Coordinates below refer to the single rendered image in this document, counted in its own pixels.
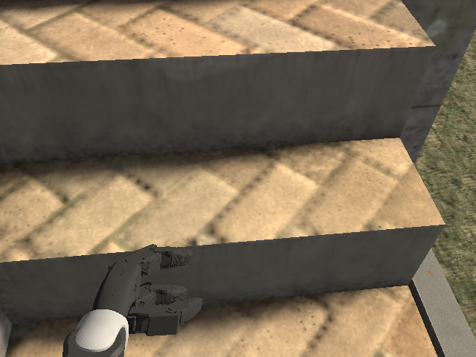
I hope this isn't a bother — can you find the left robot hand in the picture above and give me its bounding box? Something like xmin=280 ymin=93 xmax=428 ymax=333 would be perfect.
xmin=92 ymin=244 xmax=202 ymax=336

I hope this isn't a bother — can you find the left robot forearm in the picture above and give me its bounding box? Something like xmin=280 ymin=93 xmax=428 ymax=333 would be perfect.
xmin=62 ymin=309 xmax=129 ymax=357

